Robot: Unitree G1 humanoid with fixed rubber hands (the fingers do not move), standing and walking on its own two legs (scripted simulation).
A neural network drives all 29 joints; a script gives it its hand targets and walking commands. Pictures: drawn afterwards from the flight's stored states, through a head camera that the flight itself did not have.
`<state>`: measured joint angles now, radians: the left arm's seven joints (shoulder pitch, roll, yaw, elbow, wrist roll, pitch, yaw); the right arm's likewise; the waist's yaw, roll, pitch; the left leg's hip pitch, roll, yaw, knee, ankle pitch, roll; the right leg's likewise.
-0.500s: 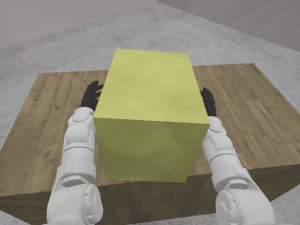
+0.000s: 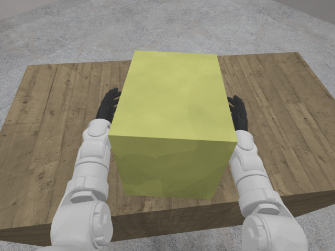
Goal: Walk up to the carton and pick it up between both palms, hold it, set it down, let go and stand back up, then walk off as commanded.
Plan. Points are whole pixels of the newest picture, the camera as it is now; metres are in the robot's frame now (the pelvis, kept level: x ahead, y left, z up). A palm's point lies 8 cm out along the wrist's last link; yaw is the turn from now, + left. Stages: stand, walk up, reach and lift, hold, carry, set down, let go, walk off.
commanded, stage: set down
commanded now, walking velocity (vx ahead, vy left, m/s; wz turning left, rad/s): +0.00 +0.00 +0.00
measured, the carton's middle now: (172, 122) +0.42 -0.02 +0.00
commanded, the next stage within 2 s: none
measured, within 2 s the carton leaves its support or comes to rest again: rests again in 1.72 s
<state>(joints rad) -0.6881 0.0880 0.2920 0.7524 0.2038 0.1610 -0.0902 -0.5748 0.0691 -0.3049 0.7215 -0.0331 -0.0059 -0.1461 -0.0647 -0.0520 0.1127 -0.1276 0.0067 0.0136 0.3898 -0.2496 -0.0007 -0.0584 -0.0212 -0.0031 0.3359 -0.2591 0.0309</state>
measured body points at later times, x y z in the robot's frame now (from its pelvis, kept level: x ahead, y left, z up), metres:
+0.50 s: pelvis +0.03 +0.03 +0.00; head +0.09 +0.05 +0.45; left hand +0.45 +0.18 +0.04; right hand +0.40 -0.15 +0.03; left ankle -0.03 +0.11 -0.75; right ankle -0.05 -0.13 -0.74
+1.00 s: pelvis +0.01 +0.03 +0.00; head +0.08 +0.06 +0.45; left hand +0.45 +0.16 +0.03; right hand +0.39 -0.16 +0.04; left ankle +0.00 +0.11 -0.75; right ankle -0.05 -0.13 -0.74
